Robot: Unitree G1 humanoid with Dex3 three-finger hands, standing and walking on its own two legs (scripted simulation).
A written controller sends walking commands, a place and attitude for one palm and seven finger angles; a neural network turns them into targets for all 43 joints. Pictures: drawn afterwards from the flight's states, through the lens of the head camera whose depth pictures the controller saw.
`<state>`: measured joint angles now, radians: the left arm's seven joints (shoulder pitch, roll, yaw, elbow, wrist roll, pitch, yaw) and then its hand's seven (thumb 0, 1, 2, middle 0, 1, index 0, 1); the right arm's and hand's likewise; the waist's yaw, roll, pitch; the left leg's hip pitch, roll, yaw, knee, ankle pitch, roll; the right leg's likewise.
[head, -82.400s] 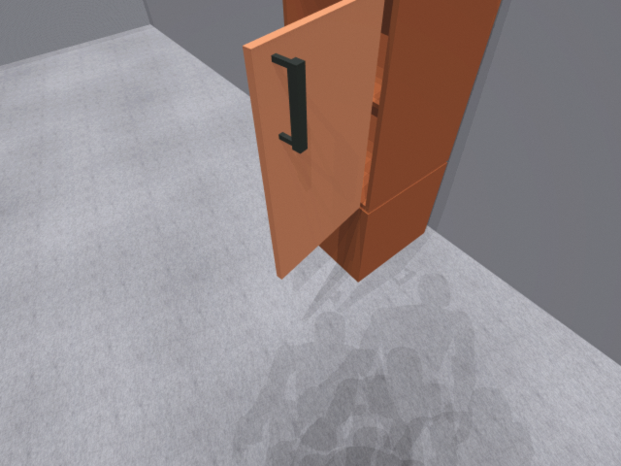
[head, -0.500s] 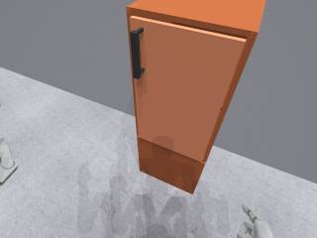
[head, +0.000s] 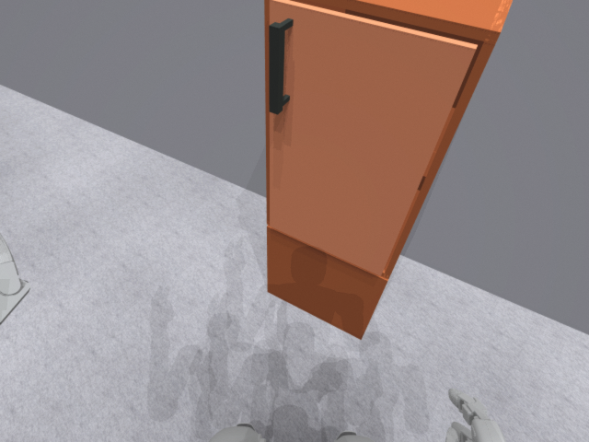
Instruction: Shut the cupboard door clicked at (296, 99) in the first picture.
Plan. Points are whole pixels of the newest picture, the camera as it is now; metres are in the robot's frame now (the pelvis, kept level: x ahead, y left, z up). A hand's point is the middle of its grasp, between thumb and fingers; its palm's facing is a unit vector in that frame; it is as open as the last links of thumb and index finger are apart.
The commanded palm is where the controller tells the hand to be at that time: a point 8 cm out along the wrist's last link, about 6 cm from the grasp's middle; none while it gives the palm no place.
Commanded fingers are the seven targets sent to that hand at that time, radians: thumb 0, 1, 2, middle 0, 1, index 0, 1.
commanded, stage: step back with the hand held close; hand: left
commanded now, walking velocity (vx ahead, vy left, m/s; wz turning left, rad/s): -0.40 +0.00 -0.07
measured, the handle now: (281, 68) +0.70 +0.07 +0.18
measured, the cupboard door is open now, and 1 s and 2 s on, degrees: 0 0 0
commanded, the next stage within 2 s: stop stepping back and stand still in 0.28 s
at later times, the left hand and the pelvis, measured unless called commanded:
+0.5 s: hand (15, 358) +0.14 +0.23 +0.20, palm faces +0.31 -0.87 -0.39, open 7.4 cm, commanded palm +0.07 +0.28 +0.21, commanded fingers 0.00 0.90 0.90 -0.20 -0.30 -0.20 -0.30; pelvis -0.10 +0.00 +0.02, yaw -6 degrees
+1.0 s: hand out of the picture +0.04 +0.24 +0.20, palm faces +0.37 -0.83 -0.42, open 7.4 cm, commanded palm -0.02 +0.29 +0.21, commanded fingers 0.00 0.90 0.90 -0.20 -0.30 -0.20 -0.30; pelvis -0.19 +0.00 +0.02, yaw -6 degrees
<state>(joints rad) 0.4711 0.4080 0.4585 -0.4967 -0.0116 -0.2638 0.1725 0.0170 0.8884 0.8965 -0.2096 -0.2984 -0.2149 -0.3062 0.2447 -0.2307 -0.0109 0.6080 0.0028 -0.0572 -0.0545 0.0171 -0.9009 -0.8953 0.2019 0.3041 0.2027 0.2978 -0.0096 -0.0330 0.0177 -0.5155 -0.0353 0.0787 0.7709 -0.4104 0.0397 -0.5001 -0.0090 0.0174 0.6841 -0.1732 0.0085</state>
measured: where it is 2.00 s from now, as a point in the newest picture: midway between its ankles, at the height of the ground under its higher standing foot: outside the picture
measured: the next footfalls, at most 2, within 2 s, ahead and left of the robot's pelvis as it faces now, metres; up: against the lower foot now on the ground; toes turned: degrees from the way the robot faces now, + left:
right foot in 0.32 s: -0.13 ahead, -0.13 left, +0.00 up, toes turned -3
left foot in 0.44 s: +0.06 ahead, +0.08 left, +0.00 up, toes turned -2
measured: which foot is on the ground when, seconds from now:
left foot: down 0.00-0.32, up 0.34-0.42, down 0.44-1.00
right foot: down 0.00-0.04, up 0.06-0.30, down 0.32-0.84, up 0.86-0.98, down 1.00-1.00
